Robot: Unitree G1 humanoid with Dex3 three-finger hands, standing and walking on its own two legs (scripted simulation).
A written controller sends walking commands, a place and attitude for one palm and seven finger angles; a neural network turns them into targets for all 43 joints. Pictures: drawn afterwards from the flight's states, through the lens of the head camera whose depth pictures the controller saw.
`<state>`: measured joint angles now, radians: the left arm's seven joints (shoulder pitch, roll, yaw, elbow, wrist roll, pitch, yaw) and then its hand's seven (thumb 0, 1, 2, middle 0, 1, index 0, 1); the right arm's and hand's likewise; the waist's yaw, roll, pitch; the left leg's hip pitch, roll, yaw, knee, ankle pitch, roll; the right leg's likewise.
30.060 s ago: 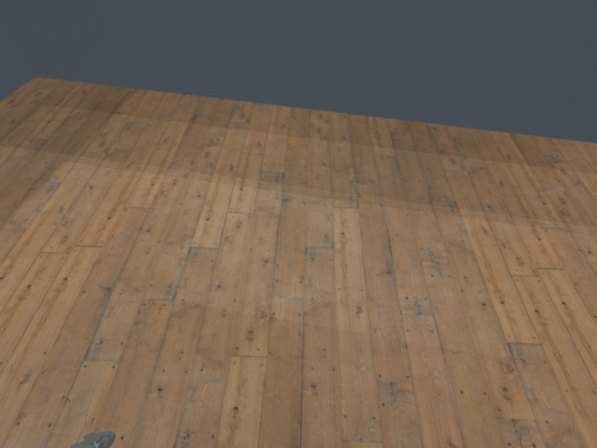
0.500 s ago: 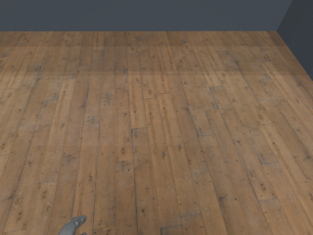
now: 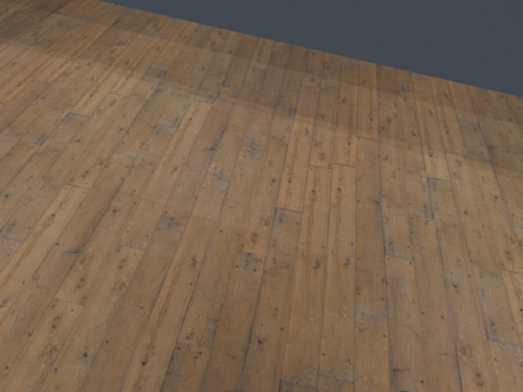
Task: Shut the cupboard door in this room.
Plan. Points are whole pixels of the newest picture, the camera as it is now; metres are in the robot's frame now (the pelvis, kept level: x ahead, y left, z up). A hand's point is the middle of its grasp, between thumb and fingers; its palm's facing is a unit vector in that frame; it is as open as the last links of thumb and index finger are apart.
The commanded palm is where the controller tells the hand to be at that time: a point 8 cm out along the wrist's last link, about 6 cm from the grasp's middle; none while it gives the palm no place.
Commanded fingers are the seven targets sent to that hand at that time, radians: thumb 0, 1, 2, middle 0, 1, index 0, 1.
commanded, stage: turn or walk to find it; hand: left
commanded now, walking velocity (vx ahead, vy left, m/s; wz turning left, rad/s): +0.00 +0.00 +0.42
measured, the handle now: out of the picture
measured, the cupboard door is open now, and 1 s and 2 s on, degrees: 93 93 93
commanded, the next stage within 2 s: none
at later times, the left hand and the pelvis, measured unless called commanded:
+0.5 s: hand out of the picture +0.08 +0.19 -0.14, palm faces +0.18 -0.95 -0.27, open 7.4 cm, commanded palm none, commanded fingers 0.00 0.90 0.90 -0.20 -0.30 -0.20 -0.30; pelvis +0.00 -0.03 +0.01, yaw +12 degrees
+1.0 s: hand out of the picture -0.10 +0.21 -0.18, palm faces +0.45 -0.86 -0.24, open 7.4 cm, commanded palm none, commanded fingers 0.00 0.90 0.90 -0.20 -0.30 -0.20 -0.30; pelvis -0.02 +0.01 +0.01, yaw +25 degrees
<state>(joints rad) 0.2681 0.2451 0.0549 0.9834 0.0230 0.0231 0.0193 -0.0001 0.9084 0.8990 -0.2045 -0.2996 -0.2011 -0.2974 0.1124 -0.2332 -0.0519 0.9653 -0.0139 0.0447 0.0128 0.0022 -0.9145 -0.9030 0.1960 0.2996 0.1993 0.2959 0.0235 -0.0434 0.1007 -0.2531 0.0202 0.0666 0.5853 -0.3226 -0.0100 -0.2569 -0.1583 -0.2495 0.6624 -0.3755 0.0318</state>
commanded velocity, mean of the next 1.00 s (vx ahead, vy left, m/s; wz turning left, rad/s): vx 0.00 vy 0.00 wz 0.42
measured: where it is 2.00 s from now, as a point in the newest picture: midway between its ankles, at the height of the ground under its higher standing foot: outside the picture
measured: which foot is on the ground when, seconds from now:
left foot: down 0.00-0.46, up 0.48-0.88, down 0.90-1.00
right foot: up 0.00-0.44, down 0.46-0.92, up 0.94-1.00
